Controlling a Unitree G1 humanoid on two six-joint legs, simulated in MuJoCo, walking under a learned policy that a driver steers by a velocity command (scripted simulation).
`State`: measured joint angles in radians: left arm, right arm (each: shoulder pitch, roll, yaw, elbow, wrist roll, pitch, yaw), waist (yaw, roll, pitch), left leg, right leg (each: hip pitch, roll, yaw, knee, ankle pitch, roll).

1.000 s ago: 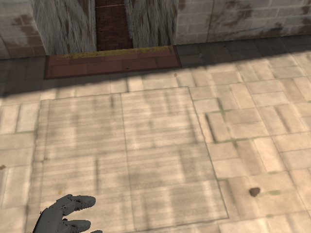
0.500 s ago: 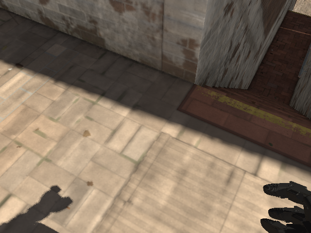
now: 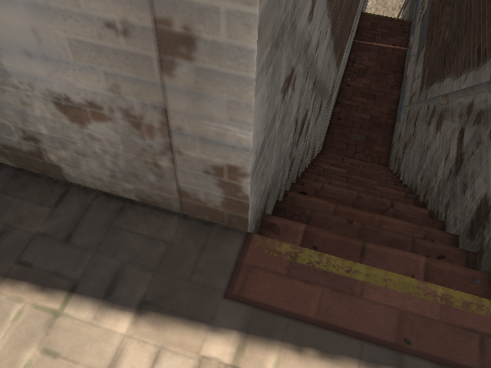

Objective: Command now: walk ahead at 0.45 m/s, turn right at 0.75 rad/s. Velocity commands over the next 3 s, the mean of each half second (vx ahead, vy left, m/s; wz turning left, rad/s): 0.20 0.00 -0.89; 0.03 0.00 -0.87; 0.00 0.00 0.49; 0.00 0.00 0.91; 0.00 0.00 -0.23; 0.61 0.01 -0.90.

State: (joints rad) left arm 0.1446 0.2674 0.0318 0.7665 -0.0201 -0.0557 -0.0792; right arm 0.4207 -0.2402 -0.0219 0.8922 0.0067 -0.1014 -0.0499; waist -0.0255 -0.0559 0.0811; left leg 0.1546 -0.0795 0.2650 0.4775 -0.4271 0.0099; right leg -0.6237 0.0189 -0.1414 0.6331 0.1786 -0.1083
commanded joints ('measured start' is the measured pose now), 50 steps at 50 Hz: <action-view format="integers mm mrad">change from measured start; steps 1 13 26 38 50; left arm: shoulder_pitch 538 81 176 28 135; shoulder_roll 202 222 94 112 141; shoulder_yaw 80 79 43 11 69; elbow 88 -95 -238 -242 -205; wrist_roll -19 66 46 72 17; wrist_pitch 12 -110 -42 14 -82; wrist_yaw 36 -2 14 -71 39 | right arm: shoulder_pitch -328 -160 -164 -252 -259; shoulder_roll -177 -119 -313 -304 -213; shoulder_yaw -43 13 -80 -126 -70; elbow -173 -320 -306 -348 -293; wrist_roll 10 -42 -59 -59 -51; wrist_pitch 7 35 -3 20 -9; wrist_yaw -2 25 21 -8 17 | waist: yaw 327 -64 -41 -88 50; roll -78 80 273 176 -75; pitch -189 -161 -310 -68 -155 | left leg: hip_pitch -469 -476 137 -227 -756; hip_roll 32 130 586 386 195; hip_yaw -68 -335 -871 -190 -272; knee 901 482 -75 -230 528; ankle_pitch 353 74 1252 530 -202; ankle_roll -112 -188 468 228 -99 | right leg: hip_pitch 741 207 -9 163 639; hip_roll -29 15 256 -121 -327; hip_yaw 144 446 433 70 345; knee -191 -320 289 203 -243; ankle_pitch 252 238 -894 -599 212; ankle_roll -83 -153 148 207 -163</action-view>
